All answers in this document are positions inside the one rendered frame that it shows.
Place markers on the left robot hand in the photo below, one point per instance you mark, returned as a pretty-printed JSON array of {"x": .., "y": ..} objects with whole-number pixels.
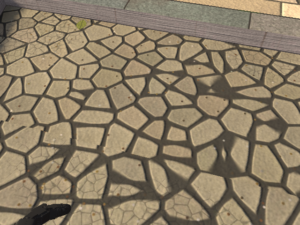
[{"x": 44, "y": 213}]

